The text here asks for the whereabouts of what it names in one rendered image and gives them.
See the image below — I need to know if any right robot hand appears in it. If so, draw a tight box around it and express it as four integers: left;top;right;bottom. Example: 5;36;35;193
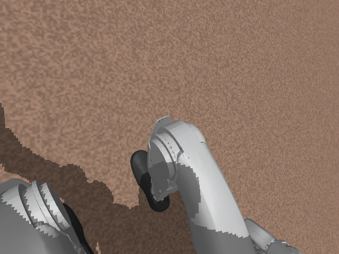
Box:
244;219;277;254

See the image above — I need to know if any right robot foot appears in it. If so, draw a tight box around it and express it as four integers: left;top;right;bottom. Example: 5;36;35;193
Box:
130;150;170;212

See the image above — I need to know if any left robot foot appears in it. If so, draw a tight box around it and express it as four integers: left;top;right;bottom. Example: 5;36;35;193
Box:
63;203;94;254

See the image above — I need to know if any right robot arm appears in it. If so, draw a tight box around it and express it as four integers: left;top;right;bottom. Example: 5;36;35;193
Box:
267;240;302;254

